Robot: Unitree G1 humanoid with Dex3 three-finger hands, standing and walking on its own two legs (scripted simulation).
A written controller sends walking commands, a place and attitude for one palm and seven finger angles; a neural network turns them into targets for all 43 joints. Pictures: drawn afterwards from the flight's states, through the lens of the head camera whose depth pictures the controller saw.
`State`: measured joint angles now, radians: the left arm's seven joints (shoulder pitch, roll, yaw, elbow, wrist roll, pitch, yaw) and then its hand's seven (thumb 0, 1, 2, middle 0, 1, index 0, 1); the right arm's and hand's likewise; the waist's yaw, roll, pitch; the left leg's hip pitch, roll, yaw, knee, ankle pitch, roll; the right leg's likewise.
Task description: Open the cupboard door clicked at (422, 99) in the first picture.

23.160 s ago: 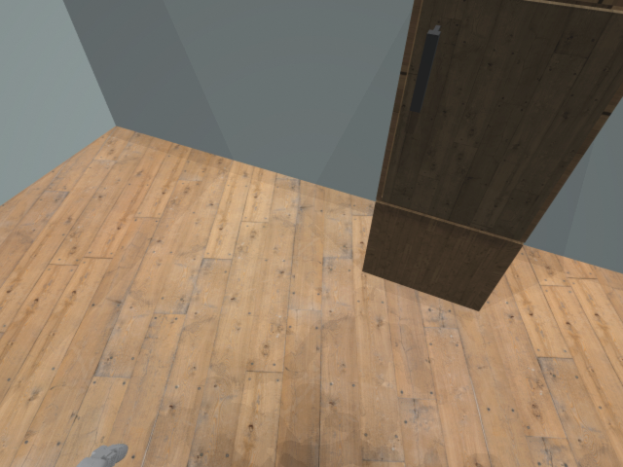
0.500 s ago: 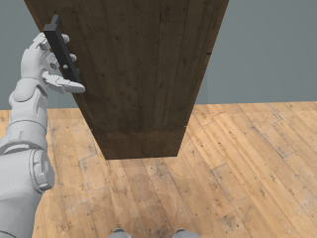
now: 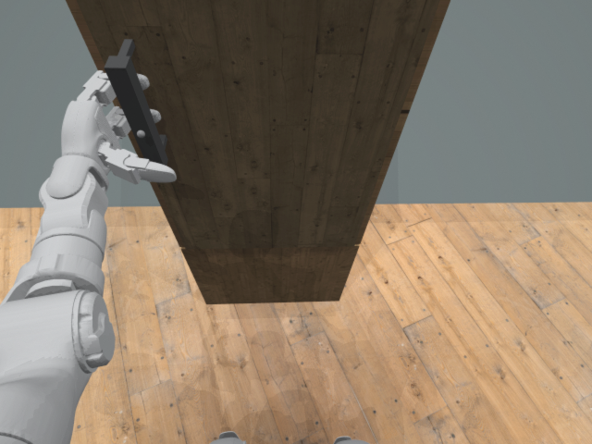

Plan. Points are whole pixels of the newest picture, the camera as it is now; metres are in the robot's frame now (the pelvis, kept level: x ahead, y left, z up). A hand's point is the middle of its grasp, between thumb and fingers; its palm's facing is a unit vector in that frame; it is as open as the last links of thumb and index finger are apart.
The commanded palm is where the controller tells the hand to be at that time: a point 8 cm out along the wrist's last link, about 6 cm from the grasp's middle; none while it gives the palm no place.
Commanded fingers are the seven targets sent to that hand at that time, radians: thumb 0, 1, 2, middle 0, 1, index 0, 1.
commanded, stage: close the thumb around the handle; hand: left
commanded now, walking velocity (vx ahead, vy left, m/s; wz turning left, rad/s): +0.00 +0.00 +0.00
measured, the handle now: (144, 110) +0.54 +0.18 +0.13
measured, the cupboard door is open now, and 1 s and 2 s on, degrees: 0 0 35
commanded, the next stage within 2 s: pull the door open along its arc in 0.78 s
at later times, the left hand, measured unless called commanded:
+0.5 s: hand (151, 134) +0.49 +0.16 +0.13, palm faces -0.01 -1.00 -0.01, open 9.1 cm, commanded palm +0.46 +0.22 +0.13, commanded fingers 0.00 0.73 0.83 -0.39 -1.33 -0.39 -1.33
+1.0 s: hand (151, 135) +0.49 +0.16 +0.14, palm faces -0.02 -1.00 +0.00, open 6.0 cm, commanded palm +0.45 +0.22 +0.13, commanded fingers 0.00 0.90 0.90 -0.40 -1.35 -0.40 -1.35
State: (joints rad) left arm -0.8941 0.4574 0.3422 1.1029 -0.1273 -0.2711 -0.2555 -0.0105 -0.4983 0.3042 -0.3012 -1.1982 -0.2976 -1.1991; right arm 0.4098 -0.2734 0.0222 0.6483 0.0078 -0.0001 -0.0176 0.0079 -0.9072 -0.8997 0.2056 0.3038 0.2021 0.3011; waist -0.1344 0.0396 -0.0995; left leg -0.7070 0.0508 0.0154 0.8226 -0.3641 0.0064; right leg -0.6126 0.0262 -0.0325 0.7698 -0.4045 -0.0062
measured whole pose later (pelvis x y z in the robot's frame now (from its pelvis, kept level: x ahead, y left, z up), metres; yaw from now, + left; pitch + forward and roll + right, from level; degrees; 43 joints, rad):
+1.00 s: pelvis -0.01 +0.00 +0.00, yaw +0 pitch +14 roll -2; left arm -0.91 0.45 0.35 1.13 -0.11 -0.26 -0.23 0.01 0.68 0.81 -0.35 -1.34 -0.35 -1.34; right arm 0.40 -0.28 0.02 0.64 0.01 0.00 -0.02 0.01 -0.91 -0.90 0.21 0.30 0.20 0.30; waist -0.15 0.04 -0.09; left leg -0.71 0.05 0.01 0.82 -0.35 0.00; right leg -0.62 0.03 -0.03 0.78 -0.39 -0.01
